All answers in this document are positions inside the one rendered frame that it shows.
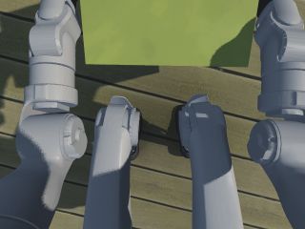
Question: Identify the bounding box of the robot right upper arm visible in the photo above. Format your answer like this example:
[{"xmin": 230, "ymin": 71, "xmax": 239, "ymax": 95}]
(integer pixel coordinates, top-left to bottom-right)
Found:
[{"xmin": 247, "ymin": 118, "xmax": 305, "ymax": 229}]

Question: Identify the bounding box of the left robot forearm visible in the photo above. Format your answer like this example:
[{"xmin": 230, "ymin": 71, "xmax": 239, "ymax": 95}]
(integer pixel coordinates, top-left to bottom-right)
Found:
[{"xmin": 15, "ymin": 0, "xmax": 81, "ymax": 155}]

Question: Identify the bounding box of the robot left upper arm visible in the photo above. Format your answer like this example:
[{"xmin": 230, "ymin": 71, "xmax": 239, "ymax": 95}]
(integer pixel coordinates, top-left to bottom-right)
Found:
[{"xmin": 0, "ymin": 113, "xmax": 88, "ymax": 229}]

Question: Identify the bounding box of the robot right hand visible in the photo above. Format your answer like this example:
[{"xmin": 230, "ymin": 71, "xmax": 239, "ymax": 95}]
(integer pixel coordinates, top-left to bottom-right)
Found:
[{"xmin": 256, "ymin": 0, "xmax": 273, "ymax": 18}]

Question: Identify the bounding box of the robot right shin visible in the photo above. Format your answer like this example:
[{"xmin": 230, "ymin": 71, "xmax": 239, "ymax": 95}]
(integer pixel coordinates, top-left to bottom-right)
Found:
[{"xmin": 184, "ymin": 94, "xmax": 227, "ymax": 151}]

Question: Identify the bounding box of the right robot forearm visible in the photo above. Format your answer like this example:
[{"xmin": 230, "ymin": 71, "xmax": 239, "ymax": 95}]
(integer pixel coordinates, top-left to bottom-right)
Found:
[{"xmin": 254, "ymin": 0, "xmax": 305, "ymax": 122}]

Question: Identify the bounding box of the robot left shin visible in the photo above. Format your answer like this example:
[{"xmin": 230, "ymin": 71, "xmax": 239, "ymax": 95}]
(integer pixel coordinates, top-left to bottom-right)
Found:
[{"xmin": 94, "ymin": 95, "xmax": 136, "ymax": 152}]

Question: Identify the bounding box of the robot shin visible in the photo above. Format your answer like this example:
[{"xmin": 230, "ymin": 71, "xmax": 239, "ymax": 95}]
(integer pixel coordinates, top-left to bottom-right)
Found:
[
  {"xmin": 184, "ymin": 94, "xmax": 227, "ymax": 151},
  {"xmin": 94, "ymin": 95, "xmax": 136, "ymax": 152}
]

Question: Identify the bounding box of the carton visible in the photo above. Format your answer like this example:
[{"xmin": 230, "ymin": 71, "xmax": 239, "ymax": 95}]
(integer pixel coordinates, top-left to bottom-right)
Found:
[{"xmin": 80, "ymin": 0, "xmax": 259, "ymax": 68}]

